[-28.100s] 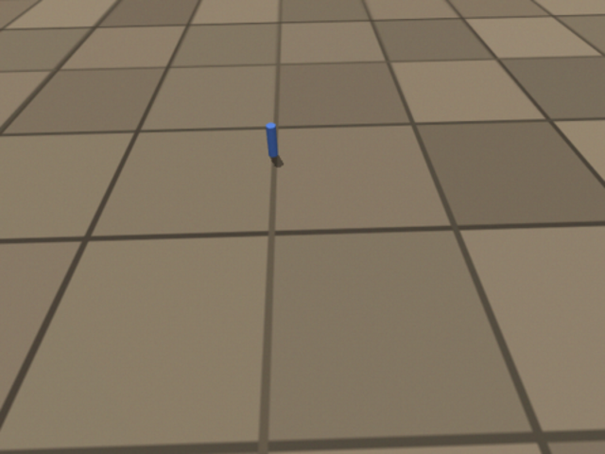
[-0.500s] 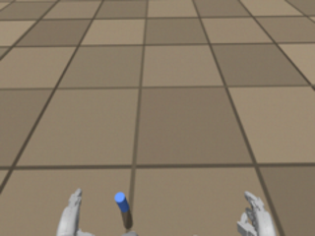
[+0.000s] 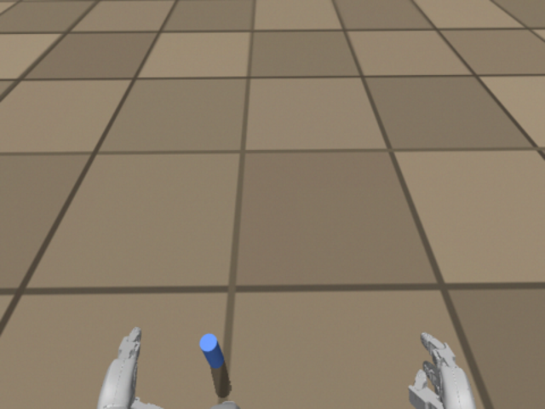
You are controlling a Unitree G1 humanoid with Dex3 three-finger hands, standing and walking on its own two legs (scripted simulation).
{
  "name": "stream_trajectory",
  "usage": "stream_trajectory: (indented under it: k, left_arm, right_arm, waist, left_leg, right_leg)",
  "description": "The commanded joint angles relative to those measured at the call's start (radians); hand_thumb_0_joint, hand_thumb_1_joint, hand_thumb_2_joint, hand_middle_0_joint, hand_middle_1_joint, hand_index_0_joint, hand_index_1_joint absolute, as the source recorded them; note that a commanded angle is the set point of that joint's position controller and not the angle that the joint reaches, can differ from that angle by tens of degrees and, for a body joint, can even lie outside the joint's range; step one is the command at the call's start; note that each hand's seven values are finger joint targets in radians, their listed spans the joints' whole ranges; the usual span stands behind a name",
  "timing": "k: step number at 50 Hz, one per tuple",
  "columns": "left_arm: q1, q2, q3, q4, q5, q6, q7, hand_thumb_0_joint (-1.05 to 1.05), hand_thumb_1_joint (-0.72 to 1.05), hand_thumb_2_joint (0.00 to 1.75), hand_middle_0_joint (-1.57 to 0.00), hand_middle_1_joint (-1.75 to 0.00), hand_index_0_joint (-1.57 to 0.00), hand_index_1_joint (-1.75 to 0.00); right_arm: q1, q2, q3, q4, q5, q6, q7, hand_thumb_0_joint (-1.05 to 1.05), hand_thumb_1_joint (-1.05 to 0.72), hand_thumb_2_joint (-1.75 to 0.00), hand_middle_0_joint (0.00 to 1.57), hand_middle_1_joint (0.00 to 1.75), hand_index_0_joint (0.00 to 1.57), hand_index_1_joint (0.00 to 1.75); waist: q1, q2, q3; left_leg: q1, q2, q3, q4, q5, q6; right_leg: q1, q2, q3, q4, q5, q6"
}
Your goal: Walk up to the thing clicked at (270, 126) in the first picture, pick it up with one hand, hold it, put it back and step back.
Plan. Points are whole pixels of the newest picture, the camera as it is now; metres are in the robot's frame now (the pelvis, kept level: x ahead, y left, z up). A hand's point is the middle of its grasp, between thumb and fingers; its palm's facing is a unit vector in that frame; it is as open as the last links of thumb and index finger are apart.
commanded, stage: home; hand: left
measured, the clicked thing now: (212, 351) +0.39 +0.22 -0.63
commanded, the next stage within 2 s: stand in 0.16 s
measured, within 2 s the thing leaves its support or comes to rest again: neither
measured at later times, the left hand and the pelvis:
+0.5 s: hand (163, 387) +0.17 +0.18 -0.06, palm faces +0.10 -0.95 -0.28, open 14.9 cm; pelvis +0.00 +0.00 +0.00, yaw +0 degrees
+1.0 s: hand out of the picture +0.05 +0.25 -0.11, palm faces -0.01 -0.94 -0.35, open 7.4 cm; pelvis +0.00 +0.01 +0.04, yaw +1 degrees
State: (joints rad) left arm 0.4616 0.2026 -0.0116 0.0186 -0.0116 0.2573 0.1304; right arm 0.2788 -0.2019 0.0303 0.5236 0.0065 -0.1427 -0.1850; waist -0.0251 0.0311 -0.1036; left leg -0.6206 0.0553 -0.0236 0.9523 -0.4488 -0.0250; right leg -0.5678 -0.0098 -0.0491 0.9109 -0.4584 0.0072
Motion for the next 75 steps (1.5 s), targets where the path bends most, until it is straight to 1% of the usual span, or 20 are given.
stream_trajectory:
  k: [1,8,13,15,16,18,20,24,26,27,28,29,32,35,37,41,52,63,70,75]
  left_arm:
    - [-0.039,0.1,0.059,-0.195,0.011,-0.052,0.01,0.0,-0.6,0.02,-0.05,-0.04,-0.05,-0.04]
    - [-0.033,0.104,0.068,-0.188,0.013,-0.052,0.012,0.0,-0.61,0.02,-0.04,-0.04,-0.04,-0.04]
    - [-0.037,0.083,0.046,-0.168,0.009,-0.047,0.009,0.0,-0.6,0.03,-0.05,-0.04,-0.05,-0.04]
    - [-0.067,0.129,0.081,-0.246,0.012,-0.059,0.015,0.0,-0.44,0.19,-0.2,-0.2,-0.2,-0.2]
    - [-0.022,0.102,0.058,-0.18,0.012,-0.051,0.01,0.0,-0.36,0.27,-0.2,-0.28,-0.2,-0.28]
    - [-0.024,0.079,0.044,-0.181,0.008,-0.051,0.009,0.0,-0.2,0.43,-0.2,-0.3,-0.2,-0.3]
    - [-0.064,0.108,0.062,-0.226,0.011,-0.059,0.011,0.0,-0.04,0.59,-0.2,-0.3,-0.2,-0.3]
    - [-0.032,0.094,0.053,-0.195,0.009,-0.055,0.009,0.0,0.28,0.9,-0.2,-0.3,-0.2,-0.3]
    - [-0.043,0.109,0.066,-0.21,0.01,-0.057,0.012,0.0,0.44,0.9,-0.2,-0.3,-0.2,-0.3]
    - [-0.202,0.236,0.099,0.141,0.107,-0.167,-0.035,0.0,0.52,0.9,-0.2,-0.3,-0.2,-0.3]
    - [-0.158,0.253,0.109,0.258,0.115,-0.211,-0.058,0.0,0.6,0.9,-0.2,-0.3,-0.2,-0.3]
    - [-0.163,0.27,0.099,0.288,0.108,-0.242,-0.075,0.0,0.68,0.9,-0.2,-0.3,-0.2,-0.3]
    - [-0.22,0.261,0.083,0.405,0.07,-0.278,-0.1,0.0,0.9,0.9,-0.2,-0.3,-0.2,-0.3]
    - [-0.245,0.265,0.079,0.523,0.056,-0.287,-0.1,0.0,0.9,0.9,-0.2,-0.3,-0.2,-0.3]
    - [-0.253,0.27,0.078,0.597,0.058,-0.291,-0.098,0.0,0.9,0.9,-0.2,-0.3,-0.2,-0.3]
    - [-0.278,0.273,0.074,0.708,0.053,-0.298,-0.099,0.0,0.9,0.9,-0.2,-0.3,-0.2,-0.3]
    - [-0.291,0.307,0.057,0.95,0.037,-0.288,-0.094,0.0,0.9,0.9,-0.2,-0.3,-0.2,-0.3]
    - [-0.323,0.319,0.049,1.059,0.041,-0.28,-0.103,0.0,0.9,0.9,-0.2,-0.3,-0.2,-0.3]
    - [-0.34,0.33,0.05,1.081,0.038,-0.289,-0.104,0.0,0.9,0.9,-0.2,-0.3,-0.2,-0.3]
    - [-0.348,0.331,0.049,1.092,0.037,-0.288,-0.104,0.0,0.9,0.9,-0.2,-0.3,-0.2,-0.3]
  right_arm:
    - [-0.072,-0.114,-0.048,-0.164,-0.002,-0.052,-0.014,0.0,-0.9,-0.9,0.2,0.3,0.2,0.3]
    - [-0.072,-0.113,-0.048,-0.16,-0.003,-0.051,-0.015,0.0,-0.9,-0.9,0.2,0.3,0.2,0.3]
    - [-0.071,-0.112,-0.046,-0.162,-0.004,-0.052,-0.013,0.0,-0.9,-0.9,0.2,0.3,0.2,0.3]
    - [-0.06,-0.112,-0.05,-0.155,-0.004,-0.05,-0.015,0.0,-0.9,-0.9,0.2,0.3,0.2,0.3]
    - [-0.064,-0.113,-0.047,-0.155,-0.004,-0.049,-0.013,0.0,-0.9,-0.9,0.2,0.3,0.2,0.3]
    - [-0.072,-0.11,-0.046,-0.163,-0.004,-0.052,-0.01,0.0,-0.9,-0.9,0.2,0.3,0.2,0.3]
    - [-0.074,-0.115,-0.048,-0.161,-0.003,-0.051,-0.009,0.0,-0.9,-0.9,0.2,0.3,0.2,0.3]
    - [-0.074,-0.112,-0.047,-0.163,-0.004,-0.051,-0.01,0.0,-0.9,-0.9,0.2,0.3,0.2,0.3]
    - [-0.072,-0.113,-0.049,-0.163,-0.003,-0.051,-0.012,0.0,-0.9,-0.9,0.2,0.3,0.2,0.3]
    - [-0.126,-0.269,-0.095,0.052,-0.11,0.022,0.047,0.0,-0.9,-0.9,0.2,0.3,0.2,0.3]
    - [-0.104,-0.252,-0.103,0.093,-0.122,0.055,0.085,0.0,-0.9,-0.9,0.2,0.3,0.2,0.3]
    - [-0.111,-0.253,-0.108,0.098,-0.111,0.073,0.102,0.0,-0.9,-0.9,0.2,0.3,0.2,0.3]
    - [-0.102,-0.235,-0.102,0.145,-0.067,0.079,0.147,0.0,-0.9,-0.9,0.2,0.3,0.2,0.3]
    - [-0.124,-0.246,-0.11,0.197,-0.061,0.081,0.164,0.0,-0.9,-0.9,0.2,0.3,0.2,0.3]
    - [-0.143,-0.249,-0.111,0.227,-0.061,0.091,0.168,0.0,-0.9,-0.9,0.2,0.3,0.2,0.3]
    - [-0.133,-0.258,-0.107,0.29,-0.057,0.101,0.168,0.0,-0.9,-0.9,0.2,0.3,0.2,0.3]
    - [-0.142,-0.3,-0.088,0.45,-0.035,0.114,0.16,0.0,-0.9,-0.9,0.2,0.3,0.2,0.3]
    - [-0.167,-0.309,-0.082,0.534,-0.033,0.133,0.168,0.0,-0.9,-0.9,0.2,0.3,0.2,0.3]
    - [-0.173,-0.303,-0.082,0.552,-0.03,0.128,0.172,0.0,-0.9,-0.9,0.2,0.3,0.2,0.3]
    - [-0.184,-0.309,-0.079,0.562,-0.029,0.127,0.173,0.0,-0.9,-0.9,0.2,0.3,0.2,0.3]
  waist:
    - [0.004,0.011,-0.087]
    - [0.009,0.014,-0.092]
    - [-0.003,-0.005,-0.072]
    - [0.012,0.021,-0.106]
    - [0.006,0.011,-0.085]
    - [0.006,-0.003,-0.066]
    - [0.01,0.019,-0.083]
    - [0.005,-0.003,-0.081]
    - [0.007,-0.006,-0.094]
    - [0.039,-0.09,0.041]
    - [0.04,-0.142,-0.023]
    - [0.024,-0.12,-0.009]
    - [0.029,-0.071,-0.011]
    - [0.044,-0.023,0.006]
    - [0.048,-0.006,0.048]
    - [0.042,-0.003,0.069]
    - [0.042,-0.005,0.092]
    - [0.036,-0.005,0.185]
    - [0.032,-0.028,0.143]
    - [0.033,-0.032,0.156]
  left_leg:
    - [0.095,-0.039,0.021,-0.162,0.168,0.025]
    - [0.098,-0.038,0.02,-0.16,0.189,0.024]
    - [0.092,-0.039,0.024,-0.16,0.174,0.027]
    - [0.106,-0.04,0.026,-0.154,0.2,0.025]
    - [0.101,-0.042,0.026,-0.154,0.197,0.025]
    - [0.083,-0.04,0.022,-0.161,0.171,0.026]
    - [0.095,-0.038,0.019,-0.172,0.149,0.023]
    - [0.087,-0.041,0.025,-0.154,0.18,0.028]
    - [0.098,-0.04,0.027,-0.152,0.184,0.028]
    - [0.135,-0.005,-0.033,-0.18,0.344,0.06]
    - [0.159,-0.011,0.003,-0.15,0.324,0.079]
    - [0.159,-0.021,-0.007,-0.161,0.296,0.087]
    - [0.243,-0.025,-0.015,-0.224,0.225,0.087]
    - [0.281,-0.004,-0.047,-0.293,0.292,0.087]
    - [0.247,0.006,-0.068,-0.356,0.198,0.088]
    - [0.291,0.013,-0.071,-0.426,0.208,0.081]
    - [0.448,0.043,-0.081,-0.567,0.394,0.055]
    - [0.384,0.044,-0.1,-0.693,0.09,0.043]
    - [0.428,0.043,-0.086,-0.671,0.199,0.043]
    - [0.435,0.044,-0.083,-0.673,0.197,0.041]
  right_leg:
    - [0.026,0.032,-0.015,-0.162,0.165,-0.012]
    - [0.039,0.032,-0.015,-0.159,0.182,-0.013]
    - [0.025,0.032,-0.015,-0.168,0.173,-0.008]
    - [0.042,0.028,-0.009,-0.163,0.197,-0.011]
    - [0.036,0.028,-0.012,-0.164,0.192,-0.01]
    - [0.025,0.031,-0.016,-0.163,0.168,-0.012]
    - [0.027,0.032,-0.017,-0.161,0.142,-0.014]
    - [0.026,0.029,-0.012,-0.168,0.179,-0.01]
    - [0.034,0.028,-0.011,-0.168,0.183,-0.008]
    - [0.149,-0.057,0.074,-0.197,0.275,-0.064]
    - [0.193,-0.084,0.119,-0.214,0.326,-0.088]
    - [0.181,-0.092,0.155,-0.238,0.318,-0.107]
    - [0.174,-0.107,0.168,-0.272,0.239,-0.092]
    - [0.199,-0.082,0.11,-0.266,0.286,-0.064]
    - [0.235,-0.076,0.098,-0.307,0.208,-0.056]
    - [0.281,-0.08,0.099,-0.369,0.228,-0.051]
    - [0.415,-0.104,0.095,-0.52,0.344,-0.027]
    - [0.401,-0.095,0.091,-0.603,0.161,-0.011]
    - [0.412,-0.119,0.112,-0.63,0.205,-0.015]
    - [0.4,-0.115,0.106,-0.635,0.19,-0.013]
